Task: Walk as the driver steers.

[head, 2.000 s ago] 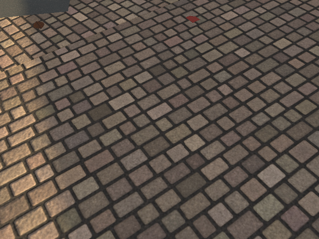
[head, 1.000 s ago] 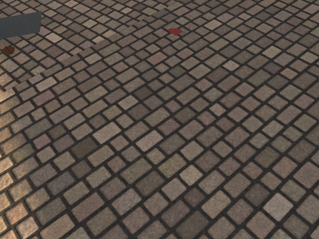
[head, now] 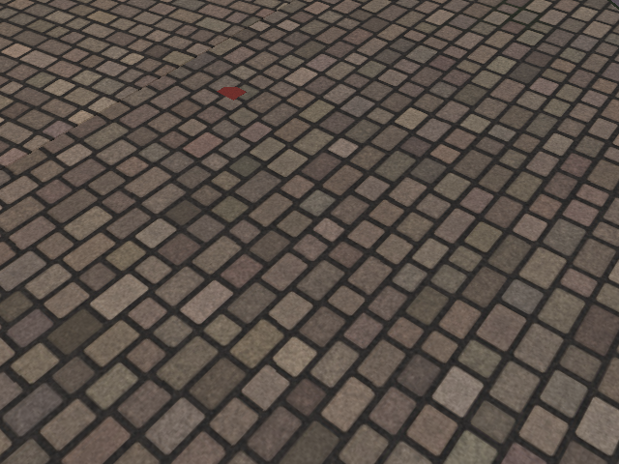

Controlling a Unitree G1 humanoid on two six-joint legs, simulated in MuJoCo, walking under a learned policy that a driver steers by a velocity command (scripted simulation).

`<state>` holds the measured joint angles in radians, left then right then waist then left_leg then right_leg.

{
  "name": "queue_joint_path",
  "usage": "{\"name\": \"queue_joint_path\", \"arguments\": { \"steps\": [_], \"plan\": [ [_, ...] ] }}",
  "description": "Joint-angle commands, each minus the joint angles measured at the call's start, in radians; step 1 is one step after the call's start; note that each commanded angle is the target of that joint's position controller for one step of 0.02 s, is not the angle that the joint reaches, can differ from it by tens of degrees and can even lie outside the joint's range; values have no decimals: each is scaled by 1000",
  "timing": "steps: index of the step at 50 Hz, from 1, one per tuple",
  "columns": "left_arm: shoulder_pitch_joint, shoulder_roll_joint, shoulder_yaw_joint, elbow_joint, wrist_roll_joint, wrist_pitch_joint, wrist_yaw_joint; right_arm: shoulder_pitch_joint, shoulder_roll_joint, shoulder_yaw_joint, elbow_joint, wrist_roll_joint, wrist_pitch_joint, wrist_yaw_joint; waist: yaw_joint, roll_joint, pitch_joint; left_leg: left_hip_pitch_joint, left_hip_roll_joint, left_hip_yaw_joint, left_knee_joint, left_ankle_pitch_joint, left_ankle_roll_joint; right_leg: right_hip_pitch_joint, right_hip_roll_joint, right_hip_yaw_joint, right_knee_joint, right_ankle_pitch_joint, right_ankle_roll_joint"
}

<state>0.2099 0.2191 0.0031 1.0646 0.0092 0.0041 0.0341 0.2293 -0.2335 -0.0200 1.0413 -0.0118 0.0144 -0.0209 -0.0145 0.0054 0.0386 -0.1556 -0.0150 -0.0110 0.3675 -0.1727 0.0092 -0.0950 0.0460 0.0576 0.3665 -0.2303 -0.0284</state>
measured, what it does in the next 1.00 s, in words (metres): walks ahead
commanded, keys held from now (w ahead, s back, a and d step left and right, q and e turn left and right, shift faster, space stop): no key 0.62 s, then w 0.38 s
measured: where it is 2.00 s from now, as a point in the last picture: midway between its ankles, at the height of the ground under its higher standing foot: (301, 428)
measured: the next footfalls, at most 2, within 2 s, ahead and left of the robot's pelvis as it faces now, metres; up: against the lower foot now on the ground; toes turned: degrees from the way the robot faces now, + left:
right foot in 1.36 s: +0.45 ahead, -0.02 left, +0.00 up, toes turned -3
left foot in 1.90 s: +0.76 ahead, +0.13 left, +0.00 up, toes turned +7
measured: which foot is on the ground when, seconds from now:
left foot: down 0.00-1.00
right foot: down 0.00-0.90, up 0.92-1.00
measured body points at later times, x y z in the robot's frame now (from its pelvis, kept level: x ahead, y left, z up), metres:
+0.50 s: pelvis +0.01 +0.00 +0.00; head +0.01 -0.01 +0.45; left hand +0.00 +0.23 -0.16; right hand +0.00 -0.24 -0.16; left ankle +0.02 +0.11 -0.75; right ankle -0.02 -0.11 -0.75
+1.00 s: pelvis +0.09 +0.04 -0.01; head +0.10 +0.06 +0.44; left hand +0.06 +0.28 -0.17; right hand +0.08 -0.20 -0.15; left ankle +0.06 +0.11 -0.75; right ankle +0.01 -0.08 -0.69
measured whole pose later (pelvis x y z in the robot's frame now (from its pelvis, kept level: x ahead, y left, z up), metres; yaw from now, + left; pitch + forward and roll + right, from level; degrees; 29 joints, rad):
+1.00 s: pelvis +0.09 +0.04 -0.01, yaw +0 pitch +0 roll +0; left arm 0.38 0.20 0.04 1.11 0.03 -0.04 0.00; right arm 0.37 -0.18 -0.04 1.07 -0.02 -0.07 0.00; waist 0.00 -0.03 0.00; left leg -0.16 -0.05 0.07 0.48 -0.32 0.08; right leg -0.29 0.01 0.01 0.94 -0.40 -0.09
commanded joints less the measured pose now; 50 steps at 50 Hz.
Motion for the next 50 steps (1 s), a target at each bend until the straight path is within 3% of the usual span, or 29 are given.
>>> {"name": "queue_joint_path", "arguments": {
  "steps": [1, 14, 31, 32, 35, 37, 38, 40, 42, 44, 45, 46, 47, 48, 49, 50],
  "plan": [
    [21, 108, 15, -6, -1, -9, 4, 15, -84, -10, -4, 0, -9, -4, 5, -9, 20, 20, 87, -91, -51, 44, 21, -88, -119, 110, -95, 47, -31],
    [71, 67, -1, 54, -1, -12, 7, 63, -52, 7, 71, 1, -11, -12, 5, -9, 23, 7, 92, -90, -38, 57, 21, -92, -110, 94, -82, 81, -32],
    [130, 29, -7, 83, -1, -15, 12, 96, -16, 14, 108, 2, -12, -20, 7, -4, 29, 1, 93, -88, -22, 83, 23, -87, -108, 82, -60, 125, -30],
    [141, 24, -8, 86, 1, -15, 12, 103, -10, 15, 111, 0, -12, -20, 9, -6, 8, 9, 83, -83, -26, 11, 25, -81, -101, 81, -71, 40, -33],
    [160, 74, 16, 76, 4, -1, 9, 90, -26, 2, 89, -9, -3, -13, 21, -58, 62, -94, 10, -36, 74, -347, 54, -140, -91, 131, -83, -409, -89],
    [224, 89, 30, 78, 6, 2, 7, 42, 5, 6, 52, -21, -8, -2, 55, -115, 140, -254, -25, 3, 201, -389, 58, -127, -177, 275, -155, -605, -151],
    [254, 103, 39, 84, 7, 0, 7, 23, 29, 11, 32, -29, -18, 4, 64, -156, 159, -311, -24, 49, 284, -313, 54, -97, -250, 368, -202, -635, -190],
    [252, 106, 49, 75, 13, -12, 4, -14, 10, 5, -5, -30, -43, 12, 64, -141, 170, -352, 24, 45, 365, -262, 58, -91, -313, 427, -233, -535, -228],
    [222, 116, 57, 61, 15, -27, -1, 9, 2, -2, -23, -20, -65, 24, 33, -131, 153, -305, 38, 46, 300, -271, 70, -95, -300, 371, -198, -429, -219],
    [140, 97, 57, 33, 0, -37, -5, 157, 22, -8, 20, -2, -81, 25, -53, -101, 130, 2, -13, 92, 103, -156, 78, -259, -212, 238, -105, -331, -166],
    [105, 73, 52, 13, 3, -46, -7, 271, 2, -20, 60, -2, -86, 20, -97, -37, 104, 196, -1, 38, 40, -146, 79, -378, -151, 162, 13, -266, -134],
    [74, 0, 31, -21, -1, -61, -17, 406, -92, -46, 81, -15, -94, 9, -149, 193, 47, 343, 219, -311, -145, -375, 122, -516, -21, -14, 341, -205, -82],
    [67, 22, 37, -55, 19, -68, -26, 506, -166, -66, 116, -2, -81, 12, -142, 291, 36, 357, 384, -622, -247, -510, 197, -649, 30, -88, 577, -319, -67],
    [48, 63, 46, -55, 41, -68, -35, 402, -103, -52, 91, -7, -75, 11, -78, 126, 115, 255, 383, -592, -237, -529, 207, -673, -45, -41, 714, -261, -78],
    [41, 33, 41, -52, 36, -75, -46, 307, -74, -43, 52, -10, -81, 16, -41, 51, 148, 180, 346, -500, -240, -446, 197, -668, -81, -25, 747, -159, -79],
    [50, 14, 37, -46, 26, -82, -54, 249, -61, -38, 29, -10, -90, 17, -13, 31, 140, 151, 301, -403, -253, -319, 181, -635, -105, -25, 736, -80, -70]
  ]
}}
